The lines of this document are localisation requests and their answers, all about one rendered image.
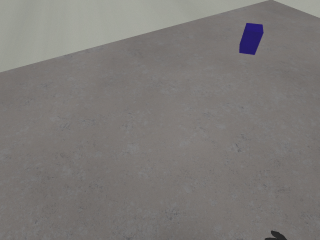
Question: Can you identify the carton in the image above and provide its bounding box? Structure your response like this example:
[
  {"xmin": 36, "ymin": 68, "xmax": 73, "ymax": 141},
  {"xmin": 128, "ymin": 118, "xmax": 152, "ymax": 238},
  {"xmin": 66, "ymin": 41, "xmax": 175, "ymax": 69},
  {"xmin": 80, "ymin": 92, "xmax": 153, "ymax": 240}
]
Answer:
[{"xmin": 239, "ymin": 23, "xmax": 264, "ymax": 55}]

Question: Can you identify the robot right hand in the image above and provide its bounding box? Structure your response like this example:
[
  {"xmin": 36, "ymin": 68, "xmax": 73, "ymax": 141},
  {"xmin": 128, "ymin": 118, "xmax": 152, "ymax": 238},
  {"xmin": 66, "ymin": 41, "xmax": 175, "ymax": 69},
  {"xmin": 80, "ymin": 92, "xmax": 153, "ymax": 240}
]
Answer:
[{"xmin": 264, "ymin": 230, "xmax": 287, "ymax": 240}]

